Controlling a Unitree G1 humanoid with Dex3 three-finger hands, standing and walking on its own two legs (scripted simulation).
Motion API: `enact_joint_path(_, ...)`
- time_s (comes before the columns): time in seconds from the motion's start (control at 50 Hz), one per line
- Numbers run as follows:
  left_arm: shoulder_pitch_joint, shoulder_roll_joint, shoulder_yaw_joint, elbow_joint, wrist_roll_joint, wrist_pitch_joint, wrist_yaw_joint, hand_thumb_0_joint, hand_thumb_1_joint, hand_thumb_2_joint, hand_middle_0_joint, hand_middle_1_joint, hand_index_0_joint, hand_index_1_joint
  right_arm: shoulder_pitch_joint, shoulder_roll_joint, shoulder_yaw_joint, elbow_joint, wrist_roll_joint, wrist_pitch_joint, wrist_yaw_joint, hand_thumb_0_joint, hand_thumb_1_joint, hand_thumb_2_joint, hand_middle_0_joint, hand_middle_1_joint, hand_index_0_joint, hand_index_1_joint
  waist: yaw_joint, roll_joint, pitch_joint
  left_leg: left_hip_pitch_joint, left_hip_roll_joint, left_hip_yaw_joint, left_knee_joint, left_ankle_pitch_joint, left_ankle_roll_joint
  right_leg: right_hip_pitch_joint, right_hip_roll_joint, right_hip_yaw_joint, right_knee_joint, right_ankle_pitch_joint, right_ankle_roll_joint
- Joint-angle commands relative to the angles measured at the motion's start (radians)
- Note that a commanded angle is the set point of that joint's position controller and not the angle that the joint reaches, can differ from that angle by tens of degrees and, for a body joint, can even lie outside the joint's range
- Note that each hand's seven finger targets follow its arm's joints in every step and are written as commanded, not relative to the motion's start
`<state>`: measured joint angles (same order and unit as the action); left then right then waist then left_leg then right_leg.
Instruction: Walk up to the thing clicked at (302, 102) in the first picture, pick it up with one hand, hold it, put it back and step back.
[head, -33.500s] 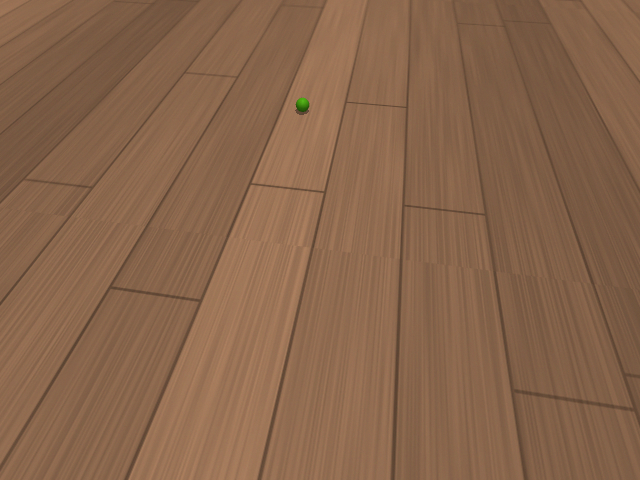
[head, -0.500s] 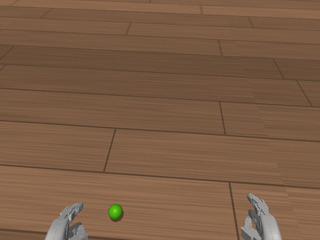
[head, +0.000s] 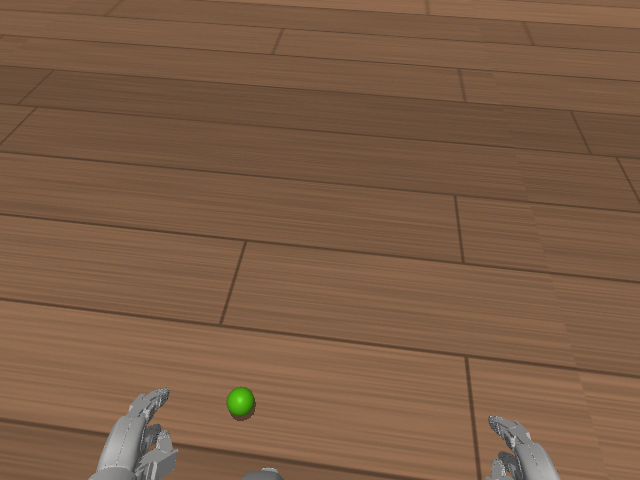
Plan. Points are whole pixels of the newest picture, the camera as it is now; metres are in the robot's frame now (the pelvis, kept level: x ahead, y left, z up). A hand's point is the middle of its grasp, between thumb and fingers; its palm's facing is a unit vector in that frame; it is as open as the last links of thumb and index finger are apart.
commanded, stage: stand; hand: left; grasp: from above
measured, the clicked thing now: (240, 401) +0.41 +0.24 -0.69
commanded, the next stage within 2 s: none
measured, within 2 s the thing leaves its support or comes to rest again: neither
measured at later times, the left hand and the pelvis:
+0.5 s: hand out of the picture +0.04 +0.24 -0.12, palm faces +0.04 -0.95 -0.31, open 7.4 cm; pelvis +0.00 +0.01 +0.04, yaw +0 degrees
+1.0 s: hand out of the picture +0.03 +0.25 -0.11, palm faces +0.02 -0.94 -0.33, open 7.4 cm; pelvis -0.01 +0.01 +0.05, yaw +0 degrees
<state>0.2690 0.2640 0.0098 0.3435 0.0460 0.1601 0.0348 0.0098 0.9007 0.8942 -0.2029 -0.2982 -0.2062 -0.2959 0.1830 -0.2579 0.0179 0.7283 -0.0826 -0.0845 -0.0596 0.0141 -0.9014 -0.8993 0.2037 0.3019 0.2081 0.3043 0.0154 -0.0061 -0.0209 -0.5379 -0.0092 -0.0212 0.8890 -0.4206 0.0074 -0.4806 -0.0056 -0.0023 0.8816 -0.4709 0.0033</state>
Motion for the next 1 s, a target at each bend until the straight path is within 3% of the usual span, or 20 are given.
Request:
enact_joint_path(0.0,-0.036,0.162,0.084,0.085,0.004,-0.119,0.008,0.0,0.9,0.9,-0.2,-0.3,-0.2,-0.301,-0.037,-0.17,-0.091,-0.041,0.03,-0.007,0.031,0.0,-0.9,-0.9,0.2,0.3,0.2,0.3,0.019,-0.007,-0.113,0.196,0.043,-0.076,-0.213,0.331,0.057,0.125,-0.063,0.094,-0.191,0.289,-0.049)
enact_joint_path(0.08,-0.088,0.168,0.087,0.227,0.001,-0.146,0.01,0.0,0.9,0.9,-0.2,-0.3,-0.2,-0.301,-0.057,-0.163,-0.1,0.017,0.033,0.015,0.041,0.0,-0.9,-0.9,0.2,0.3,0.2,0.3,0.01,-0.02,-0.09,0.216,0.037,-0.078,-0.262,0.209,0.059,0.164,-0.085,0.113,-0.289,0.21,-0.045)
enact_joint_path(0.14,-0.111,0.176,0.086,0.307,0.003,-0.166,0.01,0.0,0.9,0.9,-0.2,-0.3,-0.2,-0.301,-0.039,-0.16,-0.101,0.067,0.032,0.026,0.04,0.0,-0.9,-0.9,0.2,0.3,0.2,0.3,-0.004,-0.034,-0.069,0.282,0.038,-0.07,-0.291,0.267,0.052,0.178,-0.101,0.125,-0.343,0.266,-0.044)
enact_joint_path(0.2,-0.098,0.169,0.081,0.387,-0.006,-0.173,0.012,0.0,0.9,0.9,-0.2,-0.3,-0.2,-0.301,-0.037,-0.166,-0.101,0.112,0.033,0.034,0.035,0.0,-0.9,-0.9,0.2,0.3,0.2,0.3,0.002,-0.003,-0.026,0.31,0.056,-0.09,-0.342,0.311,0.05,0.203,-0.091,0.103,-0.374,0.314,-0.035)
enact_joint_path(0.24,-0.103,0.166,0.081,0.433,-0.013,-0.169,0.012,0.0,0.9,0.9,-0.2,-0.3,-0.2,-0.301,-0.043,-0.183,-0.102,0.135,0.033,0.04,0.031,0.0,-0.9,-0.9,0.2,0.3,0.2,0.3,0.007,0.032,0.005,0.288,0.076,-0.127,-0.425,0.219,0.054,0.23,-0.074,0.086,-0.398,0.237,-0.03)
enact_joint_path(0.3,-0.082,0.166,0.076,0.507,-0.013,-0.168,0.009,0.0,0.9,0.9,-0.2,-0.3,-0.2,-0.301,-0.059,-0.196,-0.102,0.17,0.037,0.048,0.027,0.0,-0.9,-0.9,0.2,0.3,0.2,0.3,0.009,0.052,0.057,0.285,0.088,-0.15,-0.508,0.13,0.048,0.259,-0.069,0.076,-0.444,0.214,-0.028)
enact_joint_path(0.4,-0.093,0.178,0.074,0.586,-0.017,-0.178,0.009,0.0,0.9,0.9,-0.2,-0.3,-0.2,-0.301,-0.042,-0.199,-0.1,0.229,0.049,0.046,0.024,0.0,-0.9,-0.9,0.2,0.3,0.2,0.3,0.004,0.039,0.025,0.37,0.091,-0.128,-0.526,0.304,0.034,0.332,-0.087,0.078,-0.494,0.312,-0.02)
enact_joint_path(0.44,-0.091,0.185,0.072,0.616,-0.017,-0.178,0.009,0.0,0.9,0.9,-0.2,-0.3,-0.2,-0.301,-0.04,-0.199,-0.099,0.248,0.052,0.048,0.022,0.0,-0.9,-0.9,0.2,0.3,0.2,0.3,0.0,0.017,0.034,0.394,0.09,-0.122,-0.538,0.319,0.03,0.333,-0.09,0.079,-0.517,0.314,-0.019)
enact_joint_path(0.46,-0.097,0.182,0.068,0.629,-0.018,-0.178,0.009,0.0,0.9,0.9,-0.2,-0.3,-0.2,-0.301,-0.042,-0.199,-0.096,0.257,0.053,0.051,0.022,0.0,-0.9,-0.9,0.2,0.3,0.2,0.3,-0.003,0.027,0.051,0.379,0.091,-0.124,-0.552,0.278,0.029,0.335,-0.087,0.079,-0.531,0.293,-0.015)
enact_joint_path(0.56,-0.105,0.186,0.062,0.675,-0.015,-0.179,0.009,0.0,0.9,0.9,-0.2,-0.3,-0.2,-0.301,-0.046,-0.199,-0.094,0.29,0.055,0.058,0.024,0.0,-0.9,-0.9,0.2,0.3,0.2,0.3,-0.006,0.01,0.069,0.395,0.091,-0.115,-0.577,0.262,0.024,0.34,-0.094,0.081,-0.569,0.272,-0.011)
enact_joint_path(0.64,-0.108,0.195,0.061,0.703,-0.016,-0.174,0.005,0.0,0.9,0.9,-0.2,-0.3,-0.2,-0.301,-0.054,-0.21,-0.094,0.306,0.053,0.065,0.028,0.0,-0.9,-0.9,0.2,0.3,0.2,0.3,-0.005,0.033,0.098,0.349,0.095,-0.133,-0.624,0.121,0.023,0.339,-0.084,0.073,-0.581,0.209,-0.009)
enact_joint_path(0.74,-0.102,0.196,0.058,0.725,-0.016,-0.179,0.002,0.0,0.9,0.9,-0.2,-0.3,-0.2,-0.301,-0.069,-0.215,-0.09,0.317,0.059,0.061,0.03,0.0,-0.9,-0.9,0.2,0.3,0.2,0.3,-0.002,0.02,0.065,0.385,0.1,-0.131,-0.619,0.192,0.025,0.358,-0.097,0.077,-0.589,0.265,-0.01)
enact_joint_path(0.88,-0.122,0.207,0.053,0.742,-0.019,-0.181,0.001,0.0,0.9,0.9,-0.2,-0.3,-0.2,-0.301,-0.071,-0.222,-0.083,0.333,0.06,0.063,0.035,0.0,-0.9,-0.9,0.2,0.3,0.2,0.3,-0.01,0.009,0.08,0.377,0.099,-0.126,-0.62,0.203,0.024,0.35,-0.098,0.076,-0.607,0.24,-0.01)
enact_joint_path(0.9,-0.124,0.213,0.055,0.741,-0.018,-0.183,0.001,0.0,0.9,0.9,-0.2,-0.3,-0.2,-0.301,-0.079,-0.226,-0.084,0.332,0.06,0.061,0.035,0.0,-0.9,-0.9,0.2,0.3,0.2,0.3,-0.007,0.0,0.056,0.406,0.098,-0.117,-0.607,0.249,0.024,0.357,-0.107,0.086,-0.61,0.27,-0.013)
enact_joint_path(0.98,-0.137,0.218,0.054,0.745,-0.022,-0.184,0.002,0.0,0.9,0.9,-0.2,-0.3,-0.2,-0.301,-0.076,-0.224,-0.079,0.34,0.062,0.063,0.035,0.0,-0.9,-0.9,0.2,0.3,0.2,0.3,-0.012,0.006,0.054,0.402,0.1,-0.114,-0.604,0.268,0.027,0.367,-0.11,0.085,-0.615,0.276,-0.014)
